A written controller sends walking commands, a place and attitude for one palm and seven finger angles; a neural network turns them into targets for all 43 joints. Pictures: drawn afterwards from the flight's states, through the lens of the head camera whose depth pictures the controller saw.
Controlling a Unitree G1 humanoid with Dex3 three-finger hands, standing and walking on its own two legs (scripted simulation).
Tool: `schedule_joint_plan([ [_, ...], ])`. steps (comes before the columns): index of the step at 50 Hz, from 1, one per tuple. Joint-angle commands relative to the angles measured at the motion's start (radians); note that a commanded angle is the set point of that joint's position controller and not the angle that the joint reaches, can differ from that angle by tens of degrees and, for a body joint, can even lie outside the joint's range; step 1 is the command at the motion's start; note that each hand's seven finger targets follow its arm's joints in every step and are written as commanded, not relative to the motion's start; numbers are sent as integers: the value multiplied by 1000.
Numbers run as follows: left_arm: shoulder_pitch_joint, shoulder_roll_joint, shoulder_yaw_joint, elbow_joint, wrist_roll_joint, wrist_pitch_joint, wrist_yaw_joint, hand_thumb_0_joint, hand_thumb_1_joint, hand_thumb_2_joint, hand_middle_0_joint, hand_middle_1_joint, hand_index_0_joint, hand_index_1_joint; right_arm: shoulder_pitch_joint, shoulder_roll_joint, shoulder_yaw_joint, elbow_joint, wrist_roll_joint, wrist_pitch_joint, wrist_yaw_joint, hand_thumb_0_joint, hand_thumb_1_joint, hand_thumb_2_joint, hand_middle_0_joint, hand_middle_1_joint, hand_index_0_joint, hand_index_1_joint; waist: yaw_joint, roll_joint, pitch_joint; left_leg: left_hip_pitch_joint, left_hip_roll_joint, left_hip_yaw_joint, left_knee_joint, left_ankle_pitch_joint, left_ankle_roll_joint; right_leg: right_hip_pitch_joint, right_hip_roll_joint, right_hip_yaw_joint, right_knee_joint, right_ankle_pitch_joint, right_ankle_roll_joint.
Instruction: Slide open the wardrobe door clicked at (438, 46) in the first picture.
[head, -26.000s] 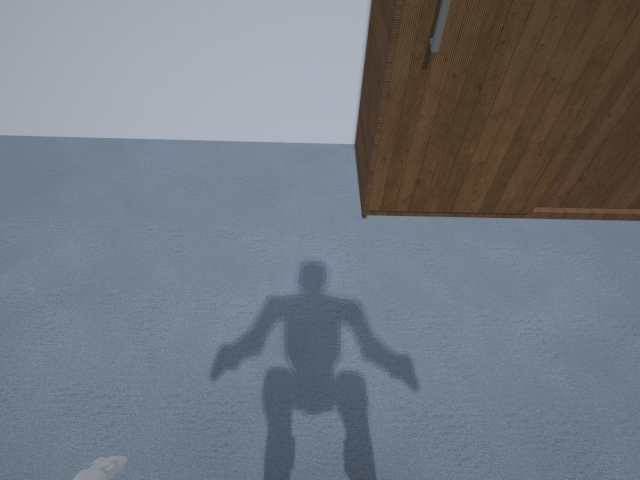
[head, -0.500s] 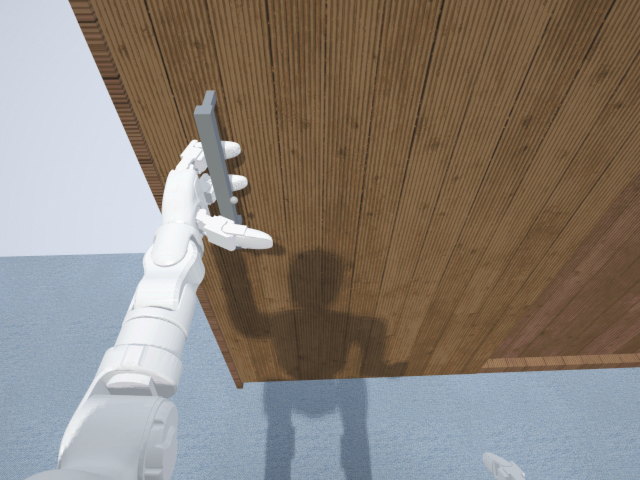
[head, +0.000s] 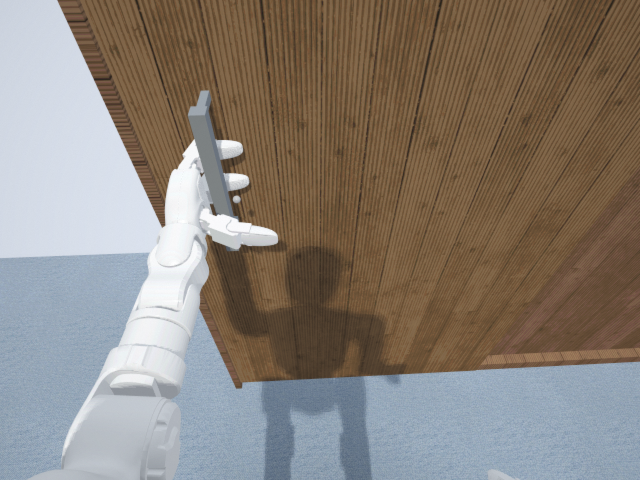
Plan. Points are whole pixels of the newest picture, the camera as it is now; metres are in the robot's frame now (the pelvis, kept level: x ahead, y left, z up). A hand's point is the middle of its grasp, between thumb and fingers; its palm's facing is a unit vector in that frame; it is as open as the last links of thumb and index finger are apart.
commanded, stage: grip the handle and tug to test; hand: left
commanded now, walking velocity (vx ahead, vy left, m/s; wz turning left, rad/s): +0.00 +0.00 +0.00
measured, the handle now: (220, 180) +0.47 +0.15 +0.12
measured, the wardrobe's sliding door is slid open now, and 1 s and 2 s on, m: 0.00 0.00 0.00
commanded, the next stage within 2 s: tug the door sideways, standing still in 1.30 s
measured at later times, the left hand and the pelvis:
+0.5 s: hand (229, 202) +0.42 +0.13 +0.13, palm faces +0.06 -1.00 +0.00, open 6.6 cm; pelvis +0.00 +0.00 +0.00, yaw +1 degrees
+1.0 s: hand (231, 201) +0.42 +0.12 +0.13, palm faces +0.06 -1.00 +0.00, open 5.4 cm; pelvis +0.00 +0.00 +0.00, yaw +0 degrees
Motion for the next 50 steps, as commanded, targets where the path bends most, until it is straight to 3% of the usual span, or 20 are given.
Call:
schedule_joint_plan([
  [1,-454,129,13,-239,-2,-66,0,0,-173,440,-335,-1247,-335,-1247,-24,-127,-40,-121,0,-39,-8,0,-900,-900,200,300,200,300,-7,-37,-305,216,-8,-32,-39,278,19,41,16,6,-57,357,-2],
  [3,-440,138,23,-251,-3,-68,-2,0,-80,480,-345,-1260,-345,-1260,-24,-125,-40,-122,0,-39,-7,0,-900,-900,200,300,200,300,2,-42,-315,219,-10,-31,-37,287,19,55,16,6,-55,370,-4],
  [4,-451,113,1,-272,-4,-69,-4,0,-33,500,-350,-1267,-350,-1267,-27,-122,-41,-127,0,-40,-6,0,-900,-900,200,300,200,300,-3,-27,-327,230,-11,-29,-33,299,19,53,17,6,-52,384,-3],
  [15,-372,156,40,-272,-15,-50,-18,0,480,720,-405,-1340,-405,-1340,-36,-128,-39,-135,2,-28,-10,0,-900,-900,200,300,200,300,10,-57,-302,212,-12,-26,-37,309,22,85,14,6,-60,408,-2],
  [16,-406,128,12,-301,-17,-51,-22,0,527,740,-410,-1347,-410,-1347,-44,-123,-37,-139,3,-29,-10,0,-900,-900,200,300,200,300,3,-30,-315,222,-14,-24,-37,311,23,79,12,8,-57,413,-1],
  [17,-399,148,32,-287,-18,-49,-21,0,573,760,-415,-1353,-415,-1353,-43,-123,-38,-134,4,-28,-11,0,-900,-900,200,300,200,300,8,-35,-304,220,-13,-27,-36,307,21,76,14,8,-59,407,-3],
  [19,-416,130,11,-298,-17,-47,-25,0,667,800,-425,-1367,-425,-1367,-48,-121,-35,-135,4,-28,-11,0,-900,-900,200,300,200,300,-2,-28,-294,219,-14,-25,-39,291,22,68,12,9,-64,397,-1],
  [20,-391,141,24,-277,-20,-44,-24,0,713,820,-430,-1373,-430,-1373,-43,-126,-37,-137,3,-27,-12,0,-900,-900,200,300,200,300,5,-55,-290,210,-14,-28,-38,282,24,76,13,7,-67,383,-1],
  [24,-450,123,1,-261,-19,-43,-26,0,900,900,-450,-1400,-450,-1400,-48,-122,-33,-130,5,-27,-17,0,-900,-900,200,300,200,300,-11,-35,-279,213,-16,-30,-41,247,22,44,12,10,-73,348,0],
  [29,-422,120,10,-276,-18,-60,-19,0,900,900,-450,-1400,-450,-1400,-42,-123,-38,-132,3,-36,-10,0,-900,-900,200,300,200,300,5,-26,-325,236,-14,-34,-34,295,19,55,14,6,-56,377,-5],
  [32,-419,139,21,-264,-17,-61,-17,0,900,900,-450,-1400,-450,-1400,-40,-127,-38,-130,3,-33,-10,0,-900,-900,200,300,200,300,1,-68,-313,216,-14,-33,-34,284,22,66,14,8,-59,381,-1],
  [34,-439,105,-9,-288,-15,-63,-21,0,900,900,-450,-1400,-450,-1400,-42,-122,-38,-133,3,-37,-8,0,-900,-900,200,300,200,300,-4,-38,-315,232,-14,-32,-34,294,21,56,15,6,-57,388,-2],
  [35,-412,120,4,-273,-14,-63,-20,0,900,900,-450,-1400,-450,-1400,-37,-127,-41,-132,2,-36,-9,0,-900,-900,200,300,200,300,2,-58,-320,227,-13,-33,-32,295,22,67,14,5,-58,383,-2],
  [36,-402,131,17,-271,-17,-61,-19,0,900,900,-450,-1400,-450,-1400,-41,-125,-38,-132,3,-36,-9,0,-900,-900,200,300,200,300,7,-37,-304,218,-13,-31,-36,293,21,65,13,7,-58,385,-3],
  [41,-432,127,8,-261,-16,-55,-18,0,900,900,-450,-1400,-450,-1400,-42,-125,-37,-126,5,-35,-13,0,-900,-900,200,300,200,300,-4,-41,-280,214,-12,-31,-40,266,22,48,13,9,-68,360,-1],
  [43,-426,116,4,-263,-18,-54,-20,0,900,900,-450,-1400,-450,-1400,-37,-123,-38,-125,3,-37,-13,0,-900,-900,200,300,200,300,-3,-50,-301,223,-13,-31,-40,276,22,54,15,6,-66,368,-1],
  [45,-395,154,33,-254,-14,-54,-19,0,900,900,-450,-1400,-450,-1400,-35,-130,-40,-125,2,-34,-14,0,-900,-900,200,300,200,300,8,-62,-303,212,-12,-30,-42,273,22,72,13,8,-67,363,-1],
  [46,-406,111,-4,-287,-16,-57,-24,0,900,900,-450,-1400,-450,-1400,-43,-122,-36,-132,4,-37,-11,0,-900,-900,200,300,200,300,4,-21,-308,227,-12,-31,-43,287,20,63,13,6,-61,369,-4],
  [48,-349,96,-6,-313,-18,-57,-23,0,900,900,-450,-1400,-450,-1400,-46,-120,-39,-140,4,-43,-5,0,-900,-900,200,300,200,300,20,-9,-327,243,-11,-30,-39,322,17,74,15,1,-53,394,-7],
  [50,-307,90,-11,-310,-17,-50,-21,0,900,900,-450,-1400,-450,-1400,-44,-124,-41,-143,4,-43,-2,0,-900,-900,200,300,200,300,21,-42,-315,234,-8,-33,-38,327,17,80,15,-3,-54,392,-6],
])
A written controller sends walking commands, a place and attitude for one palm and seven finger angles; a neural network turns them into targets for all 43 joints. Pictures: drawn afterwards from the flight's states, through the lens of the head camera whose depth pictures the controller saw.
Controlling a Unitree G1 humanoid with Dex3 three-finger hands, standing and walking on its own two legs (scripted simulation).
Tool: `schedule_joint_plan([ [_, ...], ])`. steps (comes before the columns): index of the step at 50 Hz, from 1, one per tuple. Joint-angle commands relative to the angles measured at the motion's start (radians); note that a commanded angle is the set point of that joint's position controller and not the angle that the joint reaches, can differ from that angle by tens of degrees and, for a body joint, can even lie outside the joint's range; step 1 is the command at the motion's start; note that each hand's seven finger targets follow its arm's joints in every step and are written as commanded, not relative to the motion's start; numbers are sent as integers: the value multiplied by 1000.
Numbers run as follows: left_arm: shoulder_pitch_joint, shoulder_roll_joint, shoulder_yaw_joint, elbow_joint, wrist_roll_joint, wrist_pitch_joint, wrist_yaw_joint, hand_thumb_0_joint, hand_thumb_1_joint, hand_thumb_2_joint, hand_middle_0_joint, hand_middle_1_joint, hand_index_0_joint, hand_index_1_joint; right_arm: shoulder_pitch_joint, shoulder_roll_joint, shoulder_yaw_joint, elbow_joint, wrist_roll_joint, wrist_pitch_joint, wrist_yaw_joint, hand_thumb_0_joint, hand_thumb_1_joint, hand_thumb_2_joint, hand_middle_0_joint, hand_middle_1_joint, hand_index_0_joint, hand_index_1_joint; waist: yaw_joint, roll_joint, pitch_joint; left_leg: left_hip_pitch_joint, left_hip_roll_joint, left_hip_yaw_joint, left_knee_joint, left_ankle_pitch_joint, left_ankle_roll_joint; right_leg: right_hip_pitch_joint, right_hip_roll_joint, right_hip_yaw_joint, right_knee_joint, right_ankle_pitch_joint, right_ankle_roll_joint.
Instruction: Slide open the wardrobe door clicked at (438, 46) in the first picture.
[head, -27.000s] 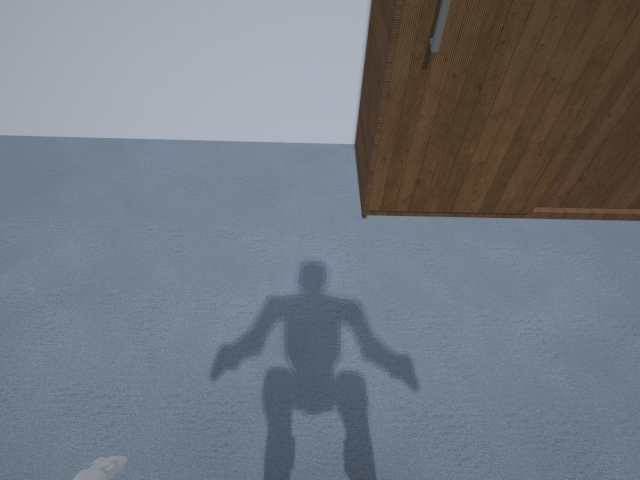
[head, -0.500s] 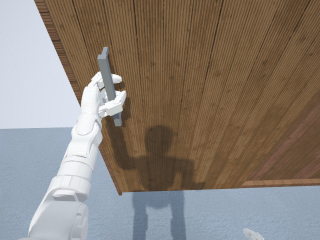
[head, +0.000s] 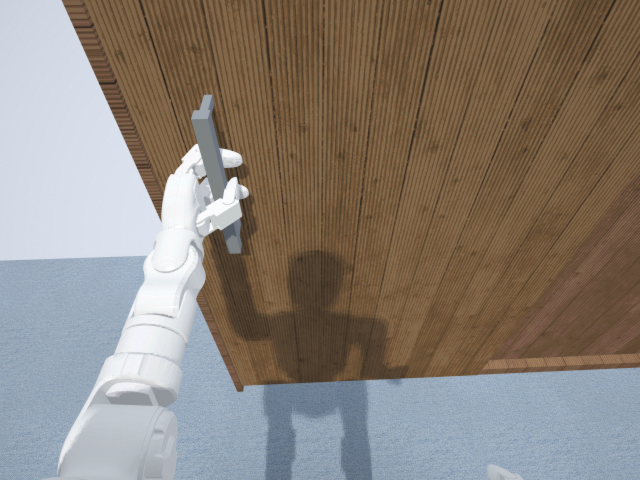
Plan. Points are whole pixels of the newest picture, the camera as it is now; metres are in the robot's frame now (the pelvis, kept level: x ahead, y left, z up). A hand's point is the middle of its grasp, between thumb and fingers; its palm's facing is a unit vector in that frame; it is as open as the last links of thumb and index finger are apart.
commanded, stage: grip the handle and tug to test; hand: left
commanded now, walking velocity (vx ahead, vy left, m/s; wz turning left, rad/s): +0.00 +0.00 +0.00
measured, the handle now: (222, 183) +0.47 +0.15 +0.12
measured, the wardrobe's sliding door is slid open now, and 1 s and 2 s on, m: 0.00 0.00 0.00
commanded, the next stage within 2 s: tug the door sideways, standing still in 0.30 s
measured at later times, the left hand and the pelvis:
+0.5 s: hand (234, 205) +0.42 +0.12 +0.13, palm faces +0.05 -1.00 +0.00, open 5.6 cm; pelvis +0.03 +0.00 +0.00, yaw -1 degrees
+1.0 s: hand (238, 204) +0.42 +0.12 +0.13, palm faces +0.13 -0.99 -0.03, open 5.6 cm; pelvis +0.01 +0.00 +0.00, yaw +4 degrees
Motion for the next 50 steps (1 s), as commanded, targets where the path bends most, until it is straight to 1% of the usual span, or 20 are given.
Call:
schedule_joint_plan([
  [1,-345,76,-17,-279,-10,-70,-14,0,900,900,-450,-1400,-450,-1400,-44,-122,-41,-142,1,-48,1,0,-900,-900,200,300,200,300,12,-41,-299,214,-9,-28,-33,316,20,56,15,-1,-47,391,-2],
  [2,-341,94,-1,-297,-7,-70,-12,0,900,900,-450,-1400,-450,-1400,-42,-123,-43,-142,0,-48,0,0,-900,-900,200,300,200,300,16,-44,-313,217,-8,-27,-31,327,20,66,15,0,-44,404,-3],
  [6,-290,53,-43,-342,-4,-46,-12,0,900,900,-450,-1400,-450,-1400,-50,-119,-43,-156,2,-45,4,0,-900,-900,200,300,200,300,17,-23,-308,235,-4,-25,-31,362,19,67,14,-3,-41,425,-3],
  [10,-223,63,-34,-394,-3,-15,-12,0,900,900,-450,-1400,-450,-1400,-51,-123,-47,-169,-1,-39,3,0,-900,-900,200,300,200,300,27,-52,-323,248,-2,-21,-28,418,20,100,13,-5,-39,474,-1],
  [12,-152,84,-1,-443,-11,0,-15,0,900,900,-450,-1400,-450,-1400,-62,-117,-45,-180,-1,-36,6,0,-900,-900,200,300,200,300,50,-43,-343,253,-3,-13,-29,459,19,131,12,-1,-35,525,-3],
  [14,-115,46,-39,-497,-13,18,-23,0,900,900,-450,-1400,-450,-1400,-75,-110,-42,-194,1,-33,9,0,-900,-900,200,300,200,300,47,-26,-336,265,-2,-8,-28,499,18,140,9,-3,-34,561,-2],
  [15,-86,75,-16,-498,-14,25,-20,0,900,900,-450,-1400,-450,-1400,-72,-116,-45,-195,1,-29,8,0,-900,-900,200,300,200,300,51,-55,-330,260,2,-13,-27,515,17,152,9,-5,-34,568,-1],
  [16,-69,48,-38,-526,-17,36,-25,0,900,900,-450,-1400,-450,-1400,-79,-111,-43,-201,0,-26,9,0,-900,-900,200,300,200,300,51,-37,-329,269,2,-8,-30,537,18,153,8,-3,-34,589,0],
  [17,-58,76,-10,-560,-18,43,-22,0,900,900,-450,-1400,-450,-1400,-81,-110,-44,-204,1,-23,9,0,-900,-900,200,300,200,300,57,-33,-333,276,5,-6,-27,558,16,160,8,-2,-33,605,0],
  [20,4,55,-34,-594,-20,76,-20,0,900,900,-450,-1400,-450,-1400,-89,-111,-40,-217,-2,-14,8,0,-900,-900,200,300,200,300,58,-35,-323,284,6,-6,-30,591,15,178,5,-4,-37,632,2],
  [21,-64,83,-15,-588,-19,88,-13,0,900,900,-450,-1400,-450,-1400,-90,-113,-39,-205,0,-7,3,0,-900,-900,200,300,200,300,40,-32,-298,279,7,-8,-32,572,14,156,6,-2,-43,626,3],
  [24,-254,40,-64,-549,-5,117,7,0,900,900,-450,-1400,-450,-1400,-76,-111,-38,-175,-6,4,-10,0,-900,-900,200,300,200,300,-12,-43,-268,293,4,-21,-22,537,13,95,9,-6,-52,585,6],
  [29,-321,-46,-142,-530,8,126,24,0,900,900,-450,-1400,-450,-1400,-66,-102,-41,-157,-16,8,-12,0,-900,-900,200,300,200,300,-22,-3,-341,345,-2,-39,3,579,10,67,6,-11,-37,577,3],
  [31,-324,-81,-174,-488,9,122,25,0,900,900,-450,-1400,-450,-1400,-66,-102,-40,-151,-17,8,-11,0,-900,-900,200,300,200,300,-35,-48,-309,331,0,-47,2,545,13,47,6,-16,-41,551,6],
  [35,-390,-126,-225,-469,14,92,23,0,900,900,-450,-1400,-450,-1400,-65,-103,-40,-145,-19,2,-8,0,-900,-900,200,300,200,300,-41,-27,-331,342,-2,-61,7,507,11,23,6,-20,-35,492,1],
  [40,-451,-176,-279,-406,23,54,26,0,900,900,-450,-1400,-450,-1400,-60,-101,-39,-135,-17,-12,-1,0,-900,-900,200,300,200,300,-55,-30,-304,341,3,-83,9,456,9,-31,8,-26,-31,413,-1],
  [41,-488,-184,-291,-430,22,40,28,0,900,900,-450,-1400,-450,-1400,-63,-99,-39,-136,-17,-17,2,0,-900,-900,200,300,200,300,-55,-3,-327,355,1,-87,10,450,7,-40,8,-24,-28,404,-2],
  [45,-517,-234,-332,-359,19,16,32,0,900,900,-450,-1400,-450,-1400,-51,-99,-38,-121,-18,-35,6,0,-900,-900,200,300,200,300,-69,-40,-306,340,3,-97,5,390,8,-66,12,-32,-31,352,0],
  [48,-564,-264,-360,-337,21,-1,38,0,900,900,-450,-1400,-450,-1400,-46,-97,-38,-107,-15,-52,11,0,-900,-900,200,300,200,300,-76,-25,-303,342,3,-106,7,353,4,-99,14,-32,-27,314,-2],
  [50,-572,-259,-360,-319,23,-10,42,0,900,900,-450,-1400,-450,-1400,-36,-102,-39,-99,-15,-58,12,0,-900,-900,200,300,200,300,-74,-23,-314,344,5,-113,4,337,1,-101,13,-35,-25,288,-4],
])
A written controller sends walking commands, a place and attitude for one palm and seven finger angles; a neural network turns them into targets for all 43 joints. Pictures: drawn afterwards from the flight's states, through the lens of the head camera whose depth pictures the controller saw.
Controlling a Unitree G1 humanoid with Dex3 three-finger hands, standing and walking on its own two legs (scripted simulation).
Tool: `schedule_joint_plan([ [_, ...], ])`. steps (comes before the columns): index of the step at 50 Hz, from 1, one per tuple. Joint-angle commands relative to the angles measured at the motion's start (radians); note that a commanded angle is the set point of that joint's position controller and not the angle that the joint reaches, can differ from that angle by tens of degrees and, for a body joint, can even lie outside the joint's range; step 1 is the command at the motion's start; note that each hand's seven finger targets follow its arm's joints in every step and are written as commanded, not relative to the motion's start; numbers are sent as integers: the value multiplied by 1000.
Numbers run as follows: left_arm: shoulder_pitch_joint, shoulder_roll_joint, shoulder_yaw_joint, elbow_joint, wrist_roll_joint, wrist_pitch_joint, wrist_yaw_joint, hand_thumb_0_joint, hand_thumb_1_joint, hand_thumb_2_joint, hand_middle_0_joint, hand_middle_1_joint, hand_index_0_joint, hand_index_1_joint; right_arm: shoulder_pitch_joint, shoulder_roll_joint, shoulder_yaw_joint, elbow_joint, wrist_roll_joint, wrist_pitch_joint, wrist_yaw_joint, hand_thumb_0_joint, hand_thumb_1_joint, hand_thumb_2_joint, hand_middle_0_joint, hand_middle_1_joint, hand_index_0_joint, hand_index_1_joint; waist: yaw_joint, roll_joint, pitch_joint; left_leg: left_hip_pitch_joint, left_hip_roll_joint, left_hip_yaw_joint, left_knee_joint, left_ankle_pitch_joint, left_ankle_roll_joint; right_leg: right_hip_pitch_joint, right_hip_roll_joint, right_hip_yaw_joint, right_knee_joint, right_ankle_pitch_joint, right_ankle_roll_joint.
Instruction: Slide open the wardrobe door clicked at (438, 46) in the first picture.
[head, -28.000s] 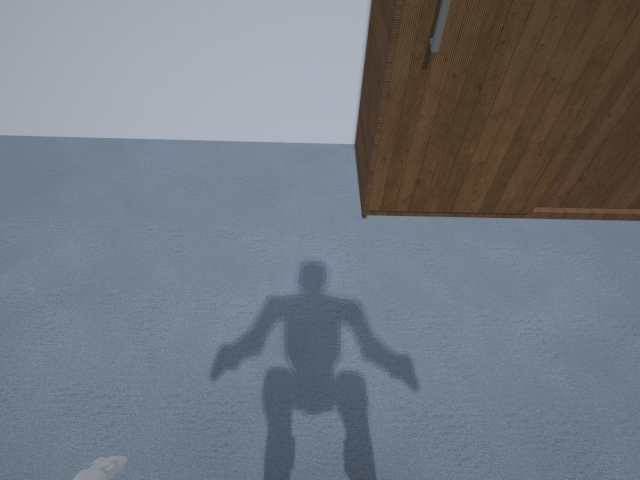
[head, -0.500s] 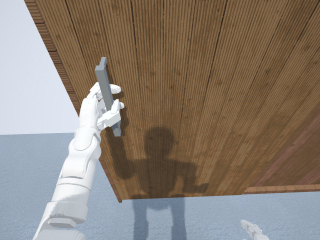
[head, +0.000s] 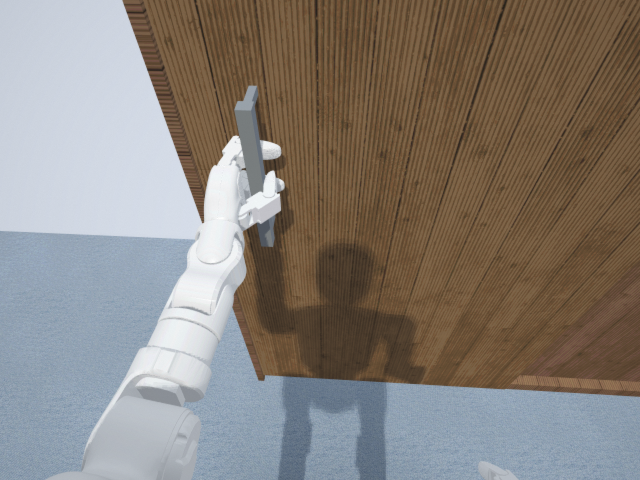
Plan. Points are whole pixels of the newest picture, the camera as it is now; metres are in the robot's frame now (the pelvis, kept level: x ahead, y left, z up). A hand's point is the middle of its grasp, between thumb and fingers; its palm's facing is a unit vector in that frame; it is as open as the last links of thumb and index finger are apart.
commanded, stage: tug the door sideways, standing still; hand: left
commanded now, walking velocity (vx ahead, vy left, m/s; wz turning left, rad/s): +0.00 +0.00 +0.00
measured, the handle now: (260, 175) +0.48 +0.12 +0.12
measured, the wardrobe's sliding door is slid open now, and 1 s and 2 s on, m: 0.00 0.00 0.14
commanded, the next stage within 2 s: step sideways, sliding the door along in 0.20 s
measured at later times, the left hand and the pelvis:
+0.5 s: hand (270, 200) +0.42 +0.10 +0.13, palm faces +0.02 -0.99 -0.11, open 5.7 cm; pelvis -0.01 +0.00 +0.00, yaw -3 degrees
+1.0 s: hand (282, 197) +0.43 +0.08 +0.13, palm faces +0.26 -0.96 -0.09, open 5.9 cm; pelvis +0.04 -0.12 +0.00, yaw +4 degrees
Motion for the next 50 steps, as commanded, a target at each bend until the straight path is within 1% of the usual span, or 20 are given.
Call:
schedule_joint_plan([
  [1,-550,-184,-219,-238,9,-101,-89,0,900,900,-450,-1400,-450,-1400,-22,-120,-40,-109,1,-62,-3,0,-900,-900,200,300,200,300,-117,-25,-331,363,34,-58,-31,346,-2,-119,41,23,-48,319,-10],
  [14,-608,-196,-218,-129,3,-132,-83,0,900,900,-450,-1400,-450,-1400,-5,-124,-36,-82,5,-100,6,0,-900,-900,200,300,200,300,-119,-34,-293,313,28,-60,-39,243,-5,-158,43,20,-42,248,-12],
  [15,-667,-161,-195,-105,5,-135,-77,0,900,900,-450,-1400,-450,-1400,3,-130,-36,-69,5,-97,1,0,-900,-900,200,300,200,300,-132,-40,-286,308,27,-61,-38,239,-4,-160,39,23,-45,248,-10],
  [16,-633,322,117,-96,52,-170,-49,0,900,900,-450,-1400,-450,-1400,-25,-188,-44,-68,19,-66,-45,0,-900,-900,200,300,200,300,-50,-43,-288,243,108,-79,-84,172,51,-63,-20,77,-48,164,14],
  [18,-584,85,-77,-135,33,-192,-83,0,900,900,-450,-1400,-450,-1400,-74,-138,-23,-101,18,-53,-72,0,-900,-900,200,300,200,300,-72,11,-262,249,134,-88,-136,51,64,-20,-25,60,-2,125,18],
  [20,-570,62,-107,-149,15,-194,-93,0,900,900,-450,-1400,-450,-1400,-102,-141,-24,-115,16,-53,-98,0,-900,-900,200,300,200,300,-72,118,-241,312,262,-302,-229,-116,132,-121,11,58,180,-19,7],
  [22,-548,72,-103,-148,10,-174,-90,0,900,900,-450,-1400,-450,-1400,-116,-127,-21,-108,4,-36,-107,0,-900,-900,200,300,200,300,-69,103,-194,361,366,-458,-280,-117,202,-228,15,106,330,-159,-3],
  [24,-539,60,-113,-165,3,-158,-88,0,900,900,-450,-1400,-450,-1400,-120,-125,-19,-103,5,-25,-108,0,-900,-900,200,300,200,300,-65,27,-176,376,380,-422,-232,-5,213,-212,4,126,289,-186,-8],
  [29,-528,10,-160,-188,14,-144,-97,0,900,900,-450,-1400,-450,-1400,-137,-128,-17,-114,16,-17,-106,0,-900,-900,200,300,200,300,-54,71,-188,253,289,-186,-58,204,138,65,12,83,1,1,-16],
  [31,-529,-8,-188,-233,29,-140,-102,0,900,900,-450,-1400,-450,-1400,-143,-107,-15,-125,28,-25,-106,0,-900,-900,200,300,200,300,-60,-54,-209,110,172,-34,86,168,65,213,-89,196,-112,178,-58],
  [33,-497,-24,-194,-209,37,-128,-101,0,900,900,-450,-1400,-450,-1400,-158,-87,-24,-107,29,-26,-105,0,-900,-900,200,300,200,300,-49,-249,-140,23,51,52,247,-31,-2,179,-210,351,-189,253,-139],
  [34,-495,-21,-185,-231,31,-133,-104,0,900,900,-450,-1400,-450,-1400,-177,-94,-31,-109,27,-32,-103,0,-900,-900,200,300,200,300,-30,-269,-92,-33,47,46,323,-116,-8,193,-243,399,-197,419,-172],
  [35,-508,-39,-202,-257,34,-137,-105,0,900,900,-450,-1400,-450,-1400,-183,-96,-34,-101,23,-34,-102,0,-900,-900,200,300,200,300,-33,-221,-74,-44,59,37,307,-150,-9,214,-253,363,-152,608,-176],
  [37,-535,-117,-268,-366,42,-163,-120,0,900,900,-450,-1400,-450,-1400,-152,-75,-28,-101,8,-49,-102,0,-900,-900,200,300,200,300,-70,-145,-156,204,123,21,-49,46,24,163,-179,191,111,818,-89],
  [38,-510,-143,-295,-394,29,-175,-126,0,900,900,-450,-1400,-450,-1400,-130,-110,-46,-105,1,-51,-103,0,-900,-900,200,300,200,300,-96,40,-243,501,301,-168,-177,577,108,-82,-59,70,348,584,24],
  [39,-516,-154,-316,-473,13,-194,-139,0,900,900,-450,-1400,-450,-1400,-131,-128,-57,-128,-4,-50,-76,0,-900,-900,200,300,200,300,-75,202,-307,723,525,-409,-124,1063,208,-346,8,122,577,-105,46],
  [40,-487,-153,-311,-451,23,-200,-141,0,900,900,-450,-1400,-450,-1400,-142,-126,-58,-141,-1,-42,-48,0,-900,-900,200,300,200,300,-64,143,-274,741,557,-438,-107,1108,239,-424,-13,205,700,-233,18],
  [41,-487,-114,-277,-494,30,-205,-141,0,900,900,-450,-1400,-450,-1400,-149,-125,-75,-131,-4,-37,-35,0,-900,-900,200,300,200,300,-65,52,-244,730,551,-362,-79,1030,237,-474,-45,216,697,-222,14],
  [43,-477,-75,-247,-534,43,-197,-136,0,900,900,-450,-1400,-450,-1400,-158,-136,-88,-142,3,-35,-28,0,-900,-900,200,300,200,300,-58,18,-200,659,499,-232,-89,855,190,-439,-66,193,575,-147,23],
  [50,-384,-20,-206,-636,49,-180,-133,0,900,900,-450,-1400,-450,-1400,-199,-126,-76,-227,23,-87,-37,0,-900,-900,200,300,200,300,-53,278,-197,451,347,61,-111,716,75,-69,-24,5,238,78,52],
])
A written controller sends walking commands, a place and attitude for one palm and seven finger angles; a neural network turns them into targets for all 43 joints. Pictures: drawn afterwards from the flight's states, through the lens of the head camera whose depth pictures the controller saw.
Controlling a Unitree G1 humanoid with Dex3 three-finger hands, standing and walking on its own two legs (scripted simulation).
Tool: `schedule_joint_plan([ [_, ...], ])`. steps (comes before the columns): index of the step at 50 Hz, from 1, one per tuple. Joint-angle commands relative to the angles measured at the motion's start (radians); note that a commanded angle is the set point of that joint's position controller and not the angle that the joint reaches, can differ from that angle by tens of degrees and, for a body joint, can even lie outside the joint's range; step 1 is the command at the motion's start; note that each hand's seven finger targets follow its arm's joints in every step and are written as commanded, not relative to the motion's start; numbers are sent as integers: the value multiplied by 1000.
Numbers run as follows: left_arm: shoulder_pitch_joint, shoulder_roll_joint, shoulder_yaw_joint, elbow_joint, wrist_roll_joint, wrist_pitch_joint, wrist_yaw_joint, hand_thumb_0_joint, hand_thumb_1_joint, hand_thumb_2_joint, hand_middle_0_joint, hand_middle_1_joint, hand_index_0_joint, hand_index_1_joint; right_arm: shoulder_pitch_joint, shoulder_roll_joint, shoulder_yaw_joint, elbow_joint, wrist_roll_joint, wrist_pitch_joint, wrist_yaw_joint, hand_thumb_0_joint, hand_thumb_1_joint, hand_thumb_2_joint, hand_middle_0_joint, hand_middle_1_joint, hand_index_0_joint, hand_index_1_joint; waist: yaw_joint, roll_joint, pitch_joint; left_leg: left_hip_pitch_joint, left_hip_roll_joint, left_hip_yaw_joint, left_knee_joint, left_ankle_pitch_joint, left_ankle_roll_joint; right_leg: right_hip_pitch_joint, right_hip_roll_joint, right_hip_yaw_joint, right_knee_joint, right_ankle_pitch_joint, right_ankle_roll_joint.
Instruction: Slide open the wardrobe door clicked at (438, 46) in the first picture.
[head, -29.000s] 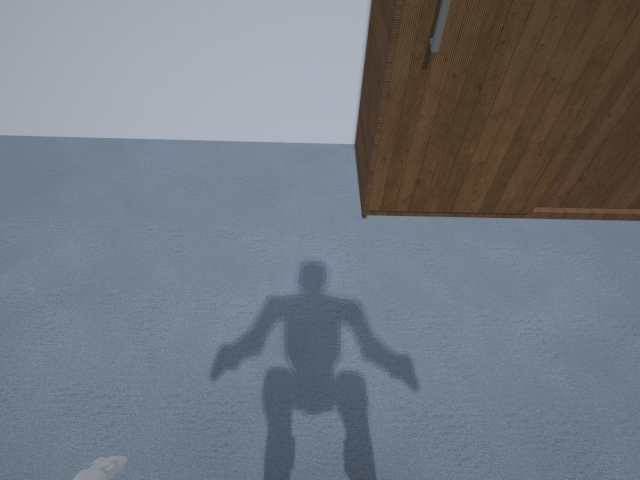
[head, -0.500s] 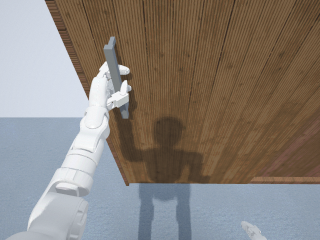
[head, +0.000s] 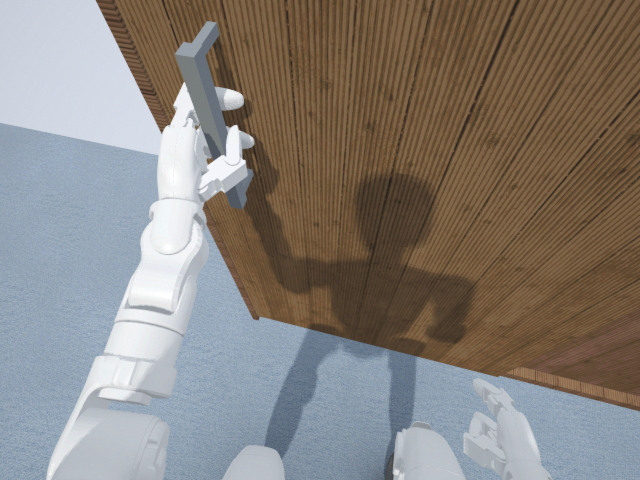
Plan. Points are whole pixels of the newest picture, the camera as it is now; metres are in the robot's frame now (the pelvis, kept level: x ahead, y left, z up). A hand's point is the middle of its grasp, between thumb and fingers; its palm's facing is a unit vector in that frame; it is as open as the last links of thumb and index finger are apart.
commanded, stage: step sideways, sliding the door along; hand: left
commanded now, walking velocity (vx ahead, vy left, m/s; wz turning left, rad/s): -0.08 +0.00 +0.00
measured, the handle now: (225, 131) +0.45 +0.21 +0.12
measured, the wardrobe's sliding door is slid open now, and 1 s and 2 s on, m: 0.00 0.14 0.24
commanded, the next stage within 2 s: none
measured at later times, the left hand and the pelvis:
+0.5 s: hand (281, 161) +0.41 +0.13 +0.13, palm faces +0.50 -0.87 -0.04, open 6.3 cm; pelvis +0.09 -0.11 +0.00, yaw +6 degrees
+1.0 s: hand (368, 180) +0.40 +0.03 +0.13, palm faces +0.25 -0.97 +0.04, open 5.6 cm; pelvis +0.17 -0.11 -0.01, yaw +4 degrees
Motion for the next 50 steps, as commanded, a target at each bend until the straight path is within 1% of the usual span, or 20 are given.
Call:
schedule_joint_plan([
  [1,-422,-132,-234,-401,34,-112,-92,0,900,900,-450,-1400,-450,-1400,-42,-129,-35,-149,16,-78,-16,0,-900,-900,200,300,200,300,-170,270,-480,227,138,83,-3,730,186,201,34,-103,-201,101,10],
  [3,-385,-104,-214,-433,44,-113,-80,0,900,900,-450,-1400,-450,-1400,-50,-111,-27,-148,25,-103,-17,0,-900,-900,200,300,200,300,-150,179,-497,151,67,111,164,559,162,375,25,-108,-401,330,8],
  [5,-330,-23,-179,-448,75,-104,-60,0,900,900,-450,-1400,-450,-1400,-47,-71,-19,-124,22,-123,-35,0,-900,-900,200,300,200,300,-173,-155,-523,-127,-126,139,370,-45,70,545,-213,110,-427,1060,-71],
  [7,-219,-2,-143,-540,73,-95,-56,0,900,900,-450,-1400,-450,-1400,-35,-81,-26,-114,11,-126,-51,0,-900,-900,200,300,200,300,-132,-377,-596,-201,-158,23,504,-308,86,597,-285,218,-365,1223,-139],
  [10,-270,-106,-217,-681,56,-110,-37,0,900,900,-450,-1400,-450,-1400,-63,-76,-4,-92,11,-158,-61,0,-900,-900,200,300,200,300,-188,-266,-587,-111,-112,39,75,-61,106,564,-227,89,-215,1176,-116],
  [11,-237,-134,-236,-688,49,-120,-38,0,900,900,-450,-1400,-450,-1400,-57,-95,-17,-101,9,-153,-59,0,-900,-900,200,300,200,300,-189,-173,-622,137,-15,13,-77,446,133,382,-151,5,-125,911,-43],
  [12,-232,-164,-260,-728,40,-132,-45,0,900,900,-450,-1400,-450,-1400,-83,-140,-44,-135,2,-150,-43,0,-900,-900,200,300,200,300,-151,30,-654,359,198,-174,-62,969,225,129,-35,-49,-40,305,21],
  [13,-225,-203,-292,-684,42,-137,-56,0,900,900,-450,-1400,-450,-1400,-59,-137,-50,-142,10,-146,-8,0,-900,-900,200,300,200,300,-142,95,-683,423,270,-168,-42,1131,281,47,-6,0,78,-152,0],
  [15,-264,-215,-316,-755,58,-157,-50,0,900,900,-450,-1400,-450,-1400,-42,-115,-42,-143,7,-164,11,0,-900,-900,200,300,200,300,-166,246,-594,432,237,-135,-20,1146,307,-53,-8,10,129,-197,-5],
  [22,-96,-205,-356,-833,61,-129,-50,0,900,900,-450,-1400,-450,-1400,-25,-91,-10,-183,6,-215,32,0,-900,-900,200,300,200,300,-170,220,-536,510,135,103,67,1171,199,82,27,-73,-237,75,2],
  [26,17,-201,-370,-884,84,-139,-52,0,900,900,-450,-1400,-450,-1400,-32,-73,3,-195,11,-223,28,0,-900,-900,200,300,200,300,-155,72,-517,328,72,180,247,904,145,282,-20,-62,-456,638,18],
  [27,52,-179,-359,-878,94,-145,-44,0,900,900,-450,-1400,-450,-1400,-34,-84,-8,-193,12,-211,27,0,-900,-900,200,300,200,300,-144,-143,-549,141,9,182,358,621,115,422,-123,84,-428,1146,-38],
  [28,117,-167,-349,-882,101,-145,-35,0,900,900,-450,-1400,-450,-1400,-66,-83,-18,-198,8,-197,20,0,-900,-900,200,300,200,300,-111,-337,-565,-122,-116,159,471,-20,86,618,-229,294,-363,1590,-114],
  [29,190,-189,-380,-903,94,-153,-32,0,900,900,-450,-1400,-450,-1400,-35,-68,-17,-202,10,-190,18,0,-900,-900,200,300,200,300,-97,-385,-544,-278,-158,66,492,-340,87,694,-285,345,-340,1716,-113],
  [32,221,-263,-468,-1124,99,-180,-22,0,900,900,-450,-1400,-450,-1400,-58,-33,1,-202,9,-185,19,0,-900,-900,200,300,200,300,-145,-277,-610,-253,-145,35,198,-207,98,748,-247,269,-244,1555,-163],
  [34,277,-294,-527,-1137,110,-198,-32,0,900,900,-450,-1400,-450,-1400,-63,-43,-18,-214,-2,-164,32,0,-900,-900,200,300,200,300,-155,-241,-620,93,-96,99,-16,263,97,481,-129,161,-182,1257,-101],
  [36,371,-334,-598,-1116,100,-214,-57,0,900,900,-450,-1400,-450,-1400,-58,-100,-46,-263,14,-169,56,0,-900,-900,200,300,200,300,-123,80,-672,548,251,-91,-22,1323,257,-18,-8,37,81,-54,-17],
  [37,375,-319,-593,-1093,127,-231,-63,0,900,900,-450,-1400,-450,-1400,-33,-116,-46,-274,18,-180,69,0,-900,-900,200,300,200,300,-127,65,-605,584,275,-39,-8,1393,284,-131,28,37,193,-227,-21],
  [43,469,-270,-548,-1174,135,-222,-62,0,900,900,-450,-1400,-450,-1400,2,-81,7,-272,-13,-217,49,0,-900,-900,200,300,200,300,-148,186,-460,474,146,187,-24,1150,166,-191,17,-120,72,-50,0],
  [50,577,-188,-464,-1180,129,-215,-79,0,900,900,-450,-1400,-450,-1400,-29,-59,44,-245,-23,-258,30,0,-900,-900,200,300,200,300,-147,152,-396,213,169,207,162,1099,150,163,49,-173,-226,283,-1],
])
